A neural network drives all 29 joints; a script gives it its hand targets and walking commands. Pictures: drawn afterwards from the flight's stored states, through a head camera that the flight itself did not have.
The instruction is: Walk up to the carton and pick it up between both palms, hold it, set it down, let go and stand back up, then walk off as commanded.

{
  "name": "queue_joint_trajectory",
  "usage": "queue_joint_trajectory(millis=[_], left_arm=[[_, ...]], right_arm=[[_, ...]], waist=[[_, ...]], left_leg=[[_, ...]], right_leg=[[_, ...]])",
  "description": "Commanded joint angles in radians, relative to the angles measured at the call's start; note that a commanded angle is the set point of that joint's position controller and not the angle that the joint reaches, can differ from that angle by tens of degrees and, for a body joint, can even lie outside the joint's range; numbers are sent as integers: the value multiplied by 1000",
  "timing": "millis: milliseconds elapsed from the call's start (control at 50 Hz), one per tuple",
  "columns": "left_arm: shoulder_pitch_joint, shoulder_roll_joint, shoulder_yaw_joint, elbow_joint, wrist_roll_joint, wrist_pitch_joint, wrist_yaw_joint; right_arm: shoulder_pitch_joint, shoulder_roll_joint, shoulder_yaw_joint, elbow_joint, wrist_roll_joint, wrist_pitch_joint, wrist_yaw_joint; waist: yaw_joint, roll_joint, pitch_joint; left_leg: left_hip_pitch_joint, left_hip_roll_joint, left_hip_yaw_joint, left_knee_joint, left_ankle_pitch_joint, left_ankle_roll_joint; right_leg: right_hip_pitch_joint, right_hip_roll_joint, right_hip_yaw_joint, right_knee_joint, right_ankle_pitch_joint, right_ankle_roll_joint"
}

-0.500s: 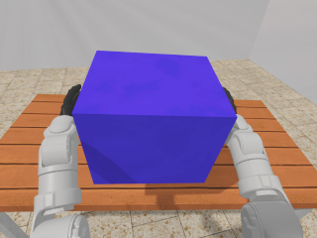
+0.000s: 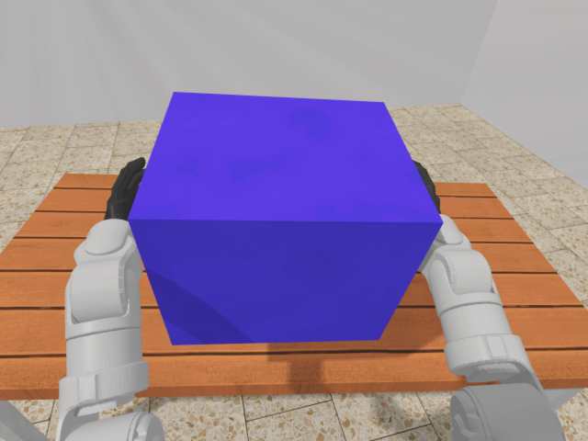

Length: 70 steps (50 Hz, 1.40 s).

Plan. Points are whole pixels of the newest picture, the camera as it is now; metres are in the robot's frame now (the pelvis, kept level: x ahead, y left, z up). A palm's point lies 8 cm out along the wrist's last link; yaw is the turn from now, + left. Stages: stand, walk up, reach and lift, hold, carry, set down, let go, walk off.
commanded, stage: hold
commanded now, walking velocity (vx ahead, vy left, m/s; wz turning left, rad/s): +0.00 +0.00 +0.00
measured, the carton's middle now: (280, 220) +0.37 +0.01 +0.15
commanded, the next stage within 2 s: none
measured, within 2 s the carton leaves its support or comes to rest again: neither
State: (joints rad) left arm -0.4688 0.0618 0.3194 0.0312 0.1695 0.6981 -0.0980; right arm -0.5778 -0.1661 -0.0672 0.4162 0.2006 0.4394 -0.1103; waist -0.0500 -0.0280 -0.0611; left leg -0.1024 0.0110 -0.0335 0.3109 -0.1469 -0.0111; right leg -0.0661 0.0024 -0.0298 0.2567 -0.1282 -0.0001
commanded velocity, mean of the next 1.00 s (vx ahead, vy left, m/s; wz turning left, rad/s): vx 0.00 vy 0.00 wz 0.00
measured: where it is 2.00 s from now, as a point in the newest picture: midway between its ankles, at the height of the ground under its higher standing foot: outside the picture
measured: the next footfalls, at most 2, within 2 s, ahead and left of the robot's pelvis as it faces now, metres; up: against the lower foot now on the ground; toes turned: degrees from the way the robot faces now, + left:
none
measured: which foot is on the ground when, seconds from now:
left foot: down 0.00-1.00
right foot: down 0.00-1.00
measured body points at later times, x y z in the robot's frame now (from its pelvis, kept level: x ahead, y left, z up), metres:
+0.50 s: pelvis -0.01 +0.00 +0.00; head -0.05 +0.01 +0.45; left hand +0.34 +0.20 +0.19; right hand +0.36 -0.19 +0.18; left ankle +0.02 +0.12 -0.75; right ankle +0.01 -0.12 -0.75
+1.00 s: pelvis -0.01 +0.00 +0.00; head -0.06 +0.01 +0.45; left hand +0.35 +0.19 +0.19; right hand +0.37 -0.19 +0.18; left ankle +0.02 +0.12 -0.75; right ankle +0.01 -0.12 -0.75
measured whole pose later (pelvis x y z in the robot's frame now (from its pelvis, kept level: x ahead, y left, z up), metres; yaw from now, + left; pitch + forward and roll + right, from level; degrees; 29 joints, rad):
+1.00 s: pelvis -0.01 +0.00 +0.00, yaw +0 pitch -3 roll +0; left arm -0.54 0.08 0.32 0.13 0.16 0.68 -0.09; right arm -0.63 -0.16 -0.11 0.49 0.15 0.43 -0.08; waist -0.05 -0.02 -0.08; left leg -0.14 0.01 -0.03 0.31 -0.13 -0.01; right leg -0.11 0.00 -0.03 0.28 -0.12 0.00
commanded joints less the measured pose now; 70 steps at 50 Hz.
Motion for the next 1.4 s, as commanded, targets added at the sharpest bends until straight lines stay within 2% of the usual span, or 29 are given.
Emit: queue_joint_trajectory(millis=[0,40,100,140,160,180,200,260,320,380,420,440,540,640,680,740,760,820,860,880,900,960,1020,1120,1180,1280,1300,1320,1380], left_arm=[[-625,-376,-466,-143,-128,-30,-144],[-651,-421,-532,-296,-197,-54,-121],[-637,-412,-595,-376,-246,-65,-96],[-616,-404,-582,-352,-220,-56,-95],[-521,-382,-524,-282,-166,-33,-100],[-528,-355,-520,-276,-159,-26,-109],[-512,-340,-470,-224,-117,-6,-116],[-573,-343,-405,-106,-72,17,-155],[-637,-361,-428,-189,-120,-6,-145],[-679,-423,-537,-306,-193,-36,-106],[-691,-386,-515,-249,-190,-42,-108],[-624,-389,-498,-204,-177,-40,-109],[-635,-340,-425,-94,-135,-22,-141],[-718,-381,-468,-138,-185,-52,-141],[-707,-369,-430,-33,-146,-48,-143],[-736,-393,-433,-79,-140,-63,-134],[-770,-393,-456,-91,-151,-65,-132],[-808,-420,-492,-106,-184,-84,-111],[-767,-435,-508,-107,-194,-84,-111],[-740,-390,-458,-61,-161,-81,-104],[-759,-414,-482,-95,-177,-86,-103],[-704,-368,-413,-8,-148,-69,-113],[-704,-370,-400,-17,-131,-67,-119],[-655,-398,-435,-105,-156,-69,-125],[-672,-450,-541,-238,-200,-83,-100],[-605,-368,-471,-143,-131,-42,-117],[-606,-372,-469,-178,-144,-38,-126],[-583,-373,-460,-160,-124,-32,-127],[-669,-409,-523,-227,-180,-48,-116]], right_arm=[[-679,410,301,-334,89,-50,177],[-643,443,345,-446,133,-63,169],[-655,427,391,-584,169,-68,157],[-652,411,387,-585,161,-65,143],[-605,400,379,-523,158,-41,145],[-615,400,369,-540,145,-37,139],[-583,391,362,-433,136,-12,152],[-620,403,308,-293,104,17,173],[-702,437,329,-381,118,-18,191],[-741,447,362,-497,154,-60,183],[-717,452,357,-445,144,-53,177],[-719,451,342,-459,117,-53,171],[-709,439,305,-360,79,-27,172],[-708,460,277,-355,73,-48,178],[-724,429,240,-245,40,-41,182],[-788,467,289,-297,62,-66,191],[-770,478,272,-263,49,-65,193],[-828,494,283,-298,69,-95,201],[-786,483,279,-296,66,-96,197],[-789,488,303,-267,71,-90,200],[-780,491,300,-303,67,-94,197],[-780,470,272,-280,54,-81,197],[-752,458,282,-207,67,-71,200],[-748,507,331,-355,98,-82,177],[-721,460,356,-408,133,-89,173],[-641,434,320,-324,101,-43,170],[-648,455,336,-353,104,-44,168],[-620,437,328,-302,97,-32,178],[-705,460,338,-401,113,-50,179]], waist=[[-20,34,-280],[-34,64,-462],[-47,83,-531],[-46,87,-491],[-4,84,-398],[-29,61,-367],[6,59,-297],[11,23,-153],[31,18,-266],[3,94,-464],[-15,88,-440],[-5,39,-427],[5,-7,-322],[-33,37,-391],[-27,46,-303],[17,73,-356],[-11,80,-359],[-8,102,-428],[-29,77,-432],[28,57,-400],[-6,60,-434],[9,19,-346],[20,32,-327],[10,-10,-417],[-25,88,-511],[-17,55,-259],[-19,22,-301],[-6,54,-286],[-20,54,-355]], left_leg=[[39,-44,42,-64,145,-13],[117,-50,31,-3,330,-49],[204,-51,5,62,529,-71],[208,-46,10,61,500,-65],[149,-50,26,37,413,-51],[136,-49,30,18,365,-36],[82,-48,30,-4,287,-29],[2,-43,43,-75,87,-2],[-3,-44,46,-62,145,-5],[129,-44,21,10,344,-49],[91,-56,29,6,275,-30],[85,-52,32,-6,261,-18],[4,-51,49,-59,63,18],[36,-52,43,-40,130,-10],[6,-50,49,-61,63,-8],[-18,-47,48,-67,38,-1],[-1,-55,48,-56,48,-9],[28,-45,46,-44,76,-19],[52,-41,38,-37,111,-21],[23,-46,43,-42,103,-5],[37,-48,42,-35,118,-10],[0,-58,54,-55,53,9],[4,-49,46,-61,92,3],[64,-53,50,-23,224,5],[153,-54,25,20,372,-43],[64,-48,36,-30,180,-20],[56,-57,44,-29,196,-10],[56,-51,38,-39,195,-17],[66,-49,37,-20,224,-28]], right_leg=[[127,41,-17,-13,113,-4],[187,51,-22,24,301,3],[153,60,-21,34,433,11],[135,52,-18,28,426,10],[155,50,-13,15,348,2],[160,39,-2,7,346,6],[150,42,-16,11,253,-2],[91,32,-3,-29,34,-8],[131,41,-9,-4,106,-5],[143,56,-13,18,283,-7],[152,30,3,13,284,7],[153,39,-4,5,262,6],[125,25,-1,-18,69,6],[148,27,-12,-5,145,4],[99,23,-5,-18,46,-4],[128,25,-8,-2,17,-6],[123,19,-5,-3,50,-2],[101,25,-7,6,53,-7],[112,32,-10,9,96,-11],[107,29,-5,7,81,-3],[129,31,-9,3,100,-3],[119,22,-1,-17,59,5],[109,27,-7,-9,64,3],[174,36,4,-3,219,15],[151,48,-14,22,311,3],[94,26,-9,-11,144,-1],[136,27,-7,-9,173,9],[120,32,-8,-1,157,1],[118,43,-16,4,179,-3]])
